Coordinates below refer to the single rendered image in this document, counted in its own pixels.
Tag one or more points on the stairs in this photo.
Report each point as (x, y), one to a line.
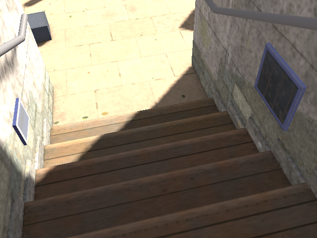
(177, 171)

